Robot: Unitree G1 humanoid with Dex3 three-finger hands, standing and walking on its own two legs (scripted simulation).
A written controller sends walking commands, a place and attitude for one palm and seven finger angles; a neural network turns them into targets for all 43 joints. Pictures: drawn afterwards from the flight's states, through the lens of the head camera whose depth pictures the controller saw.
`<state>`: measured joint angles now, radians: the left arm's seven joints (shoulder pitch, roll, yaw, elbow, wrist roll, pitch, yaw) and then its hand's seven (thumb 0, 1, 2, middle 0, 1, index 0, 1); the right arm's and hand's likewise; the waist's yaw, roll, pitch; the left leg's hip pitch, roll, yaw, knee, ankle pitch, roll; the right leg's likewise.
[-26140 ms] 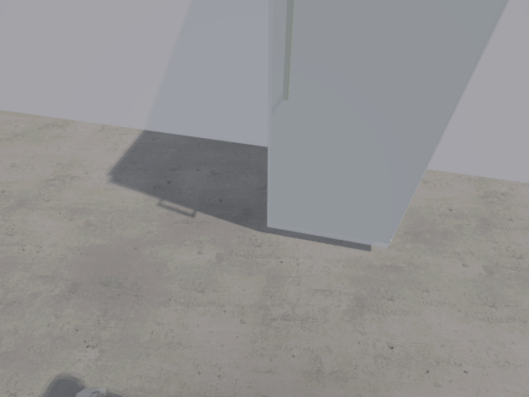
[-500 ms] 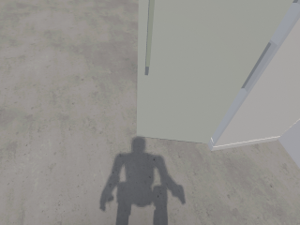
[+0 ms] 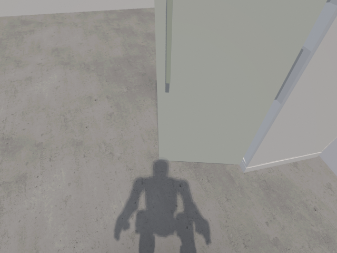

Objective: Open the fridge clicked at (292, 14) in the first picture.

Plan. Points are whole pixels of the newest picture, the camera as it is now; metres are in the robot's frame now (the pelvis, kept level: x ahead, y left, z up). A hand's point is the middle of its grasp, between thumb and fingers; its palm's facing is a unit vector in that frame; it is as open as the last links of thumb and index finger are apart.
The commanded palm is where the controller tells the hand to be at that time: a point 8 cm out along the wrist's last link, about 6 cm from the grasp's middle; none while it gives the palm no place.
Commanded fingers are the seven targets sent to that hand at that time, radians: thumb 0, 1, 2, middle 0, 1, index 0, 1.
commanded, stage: let the arm hang, fingers relaxed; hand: left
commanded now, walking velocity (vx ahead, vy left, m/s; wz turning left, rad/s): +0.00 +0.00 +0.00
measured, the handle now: (169, 37) +0.75 +0.04 +0.16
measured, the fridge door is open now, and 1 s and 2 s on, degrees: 74 74 74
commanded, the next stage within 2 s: look to check the result in 0.24 s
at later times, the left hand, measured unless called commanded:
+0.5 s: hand out of the picture +0.04 +0.21 -0.17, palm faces -0.02 -0.97 -0.24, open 7.4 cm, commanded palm none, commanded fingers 0.00 0.90 0.90 -0.20 -0.30 -0.20 -0.30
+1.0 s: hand out of the picture +0.08 +0.21 -0.17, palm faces -0.03 -0.96 -0.26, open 7.4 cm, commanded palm none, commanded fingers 0.00 0.90 0.90 -0.20 -0.30 -0.20 -0.30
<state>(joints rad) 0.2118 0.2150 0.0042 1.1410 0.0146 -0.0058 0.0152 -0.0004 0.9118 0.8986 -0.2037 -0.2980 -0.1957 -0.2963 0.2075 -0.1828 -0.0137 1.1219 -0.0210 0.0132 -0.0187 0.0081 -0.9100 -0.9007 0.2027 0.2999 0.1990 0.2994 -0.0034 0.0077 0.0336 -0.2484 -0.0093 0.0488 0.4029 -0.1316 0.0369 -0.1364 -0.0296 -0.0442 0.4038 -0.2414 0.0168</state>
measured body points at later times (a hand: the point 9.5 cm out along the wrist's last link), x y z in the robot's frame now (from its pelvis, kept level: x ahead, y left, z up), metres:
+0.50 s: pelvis +0.01 +0.00 +0.00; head +0.03 +0.00 +0.45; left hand +0.04 +0.26 -0.15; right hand +0.05 -0.26 -0.15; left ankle +0.06 +0.09 -0.74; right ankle -0.01 -0.13 -0.74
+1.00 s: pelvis +0.03 -0.01 +0.00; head +0.04 +0.00 +0.45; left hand +0.08 +0.26 -0.15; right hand +0.09 -0.28 -0.14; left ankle +0.06 +0.09 -0.74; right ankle -0.01 -0.13 -0.74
